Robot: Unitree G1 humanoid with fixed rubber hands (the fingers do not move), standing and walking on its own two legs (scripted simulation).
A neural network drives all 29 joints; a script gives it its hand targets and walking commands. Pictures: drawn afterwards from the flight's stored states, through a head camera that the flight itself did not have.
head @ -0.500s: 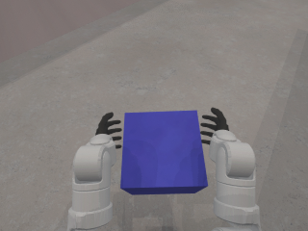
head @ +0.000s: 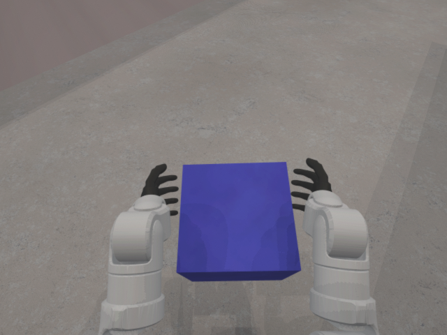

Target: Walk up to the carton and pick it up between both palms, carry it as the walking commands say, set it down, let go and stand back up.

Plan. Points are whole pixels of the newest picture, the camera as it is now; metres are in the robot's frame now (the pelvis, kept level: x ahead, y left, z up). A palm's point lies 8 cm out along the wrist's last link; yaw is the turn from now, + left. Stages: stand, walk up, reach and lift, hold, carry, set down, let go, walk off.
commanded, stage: carry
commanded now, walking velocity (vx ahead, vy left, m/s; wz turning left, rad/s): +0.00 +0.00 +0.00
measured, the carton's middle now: (235, 226) +0.32 -0.02 -0.02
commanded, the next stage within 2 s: none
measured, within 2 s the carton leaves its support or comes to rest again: neither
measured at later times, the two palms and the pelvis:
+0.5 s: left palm (154, 207) +0.29 +0.13 +0.09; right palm (319, 203) +0.29 -0.15 +0.10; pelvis +0.00 +0.00 +0.00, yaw +0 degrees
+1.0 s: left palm (155, 204) +0.30 +0.13 +0.09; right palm (317, 202) +0.30 -0.15 +0.10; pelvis +0.01 +0.00 +0.00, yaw +0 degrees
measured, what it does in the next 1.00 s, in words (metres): stands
